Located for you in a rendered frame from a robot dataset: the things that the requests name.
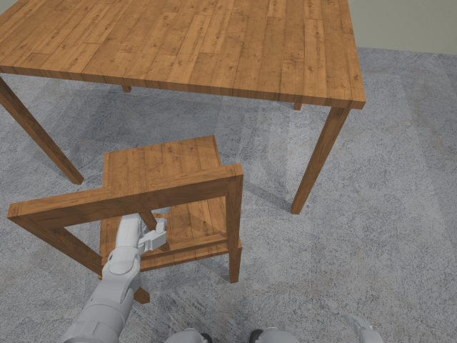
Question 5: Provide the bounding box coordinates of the right robot hand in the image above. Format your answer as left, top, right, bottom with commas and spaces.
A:
341, 314, 383, 343

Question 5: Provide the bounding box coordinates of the chair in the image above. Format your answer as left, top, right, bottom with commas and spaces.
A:
6, 135, 243, 304

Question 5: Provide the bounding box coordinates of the right robot shin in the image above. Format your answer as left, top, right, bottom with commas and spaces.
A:
260, 327, 278, 337

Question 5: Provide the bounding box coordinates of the robot shin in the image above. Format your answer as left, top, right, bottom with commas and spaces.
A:
184, 328, 202, 336
260, 327, 278, 337

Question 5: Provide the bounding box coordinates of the left robot forearm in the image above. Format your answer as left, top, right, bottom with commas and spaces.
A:
59, 246, 141, 343

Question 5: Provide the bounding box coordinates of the table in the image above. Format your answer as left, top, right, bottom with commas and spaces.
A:
0, 0, 366, 214

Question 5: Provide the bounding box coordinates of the left robot hand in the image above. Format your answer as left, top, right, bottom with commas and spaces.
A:
115, 207, 170, 255

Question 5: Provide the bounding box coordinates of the left robot shin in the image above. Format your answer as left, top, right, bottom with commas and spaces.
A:
184, 328, 202, 336

